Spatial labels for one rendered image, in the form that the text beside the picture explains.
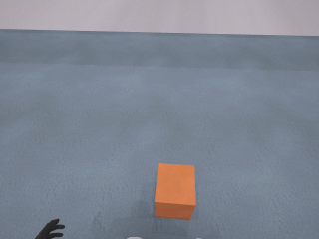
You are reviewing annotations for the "left robot hand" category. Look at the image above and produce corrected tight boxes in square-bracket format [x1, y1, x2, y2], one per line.
[35, 218, 65, 239]

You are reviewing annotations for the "carton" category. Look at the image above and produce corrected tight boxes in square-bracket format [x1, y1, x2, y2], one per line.
[155, 163, 196, 220]

